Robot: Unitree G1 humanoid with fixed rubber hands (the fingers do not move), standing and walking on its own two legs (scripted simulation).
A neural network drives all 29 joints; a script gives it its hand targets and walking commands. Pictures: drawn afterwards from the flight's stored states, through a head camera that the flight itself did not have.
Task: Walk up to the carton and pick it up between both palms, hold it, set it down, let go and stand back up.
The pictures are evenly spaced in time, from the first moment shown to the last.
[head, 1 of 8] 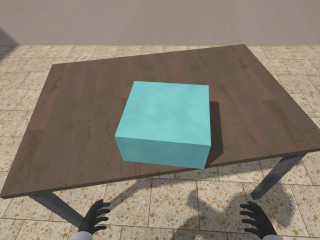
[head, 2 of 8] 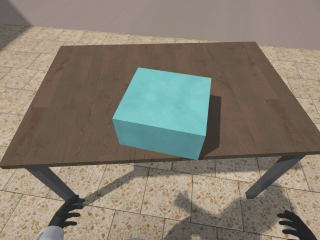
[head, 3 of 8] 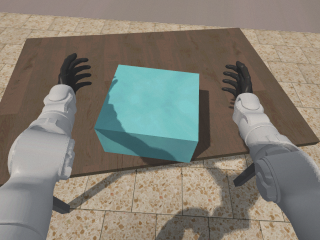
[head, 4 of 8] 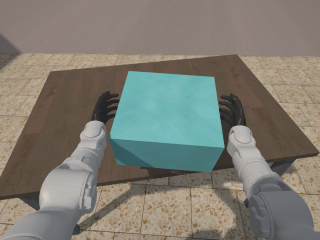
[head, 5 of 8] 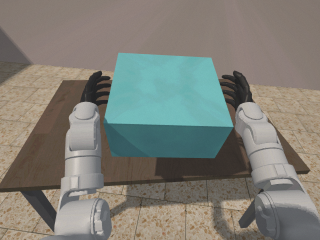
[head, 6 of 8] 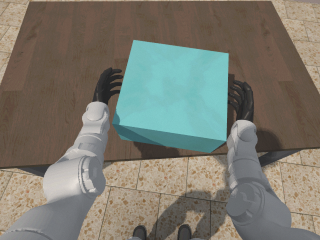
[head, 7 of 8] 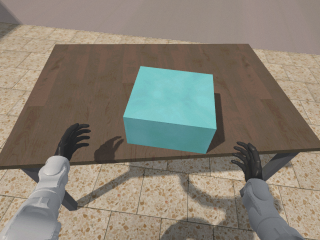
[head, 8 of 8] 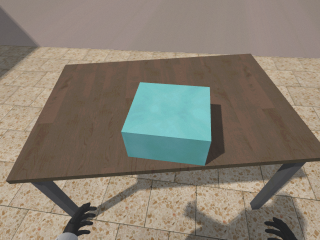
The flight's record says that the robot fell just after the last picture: no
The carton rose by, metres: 0.24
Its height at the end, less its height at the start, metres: +0.00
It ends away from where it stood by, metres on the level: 0.02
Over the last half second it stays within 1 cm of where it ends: yes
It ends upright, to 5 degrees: yes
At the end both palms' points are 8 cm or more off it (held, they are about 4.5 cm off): yes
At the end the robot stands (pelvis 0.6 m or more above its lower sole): yes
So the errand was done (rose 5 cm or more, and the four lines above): yes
